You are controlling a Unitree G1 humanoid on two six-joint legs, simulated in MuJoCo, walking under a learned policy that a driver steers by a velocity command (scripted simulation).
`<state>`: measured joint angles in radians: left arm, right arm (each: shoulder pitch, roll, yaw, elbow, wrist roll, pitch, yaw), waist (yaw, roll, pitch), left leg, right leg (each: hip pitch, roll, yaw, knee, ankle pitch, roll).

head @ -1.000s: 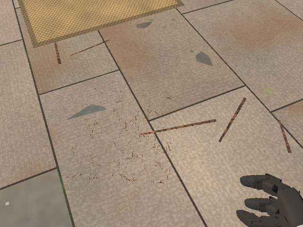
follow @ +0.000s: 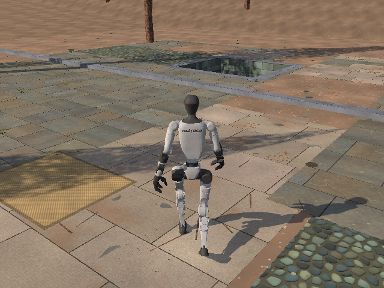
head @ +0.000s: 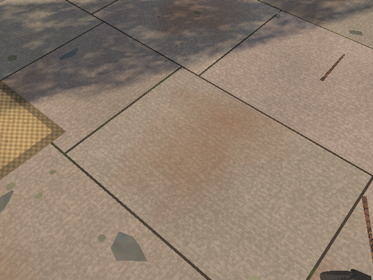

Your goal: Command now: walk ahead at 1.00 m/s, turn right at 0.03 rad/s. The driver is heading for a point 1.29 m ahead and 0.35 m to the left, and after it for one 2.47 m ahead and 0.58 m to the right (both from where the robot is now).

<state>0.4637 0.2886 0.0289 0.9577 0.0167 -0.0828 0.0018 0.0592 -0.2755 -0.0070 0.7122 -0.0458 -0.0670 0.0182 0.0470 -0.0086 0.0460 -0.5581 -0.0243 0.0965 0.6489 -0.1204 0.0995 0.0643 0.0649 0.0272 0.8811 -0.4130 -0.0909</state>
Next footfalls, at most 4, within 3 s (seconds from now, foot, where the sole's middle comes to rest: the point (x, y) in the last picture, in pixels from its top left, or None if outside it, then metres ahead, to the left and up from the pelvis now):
0.40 right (237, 233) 0.62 -0.12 -0.74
0.88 left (193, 143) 1.03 0.05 -0.74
1.28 right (187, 73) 1.48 0.10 -0.74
1.68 left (109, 64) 1.53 0.51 -0.74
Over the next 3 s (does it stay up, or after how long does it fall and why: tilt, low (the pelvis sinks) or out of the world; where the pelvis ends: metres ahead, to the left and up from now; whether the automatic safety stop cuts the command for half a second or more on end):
stays up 2.57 0.61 -0.01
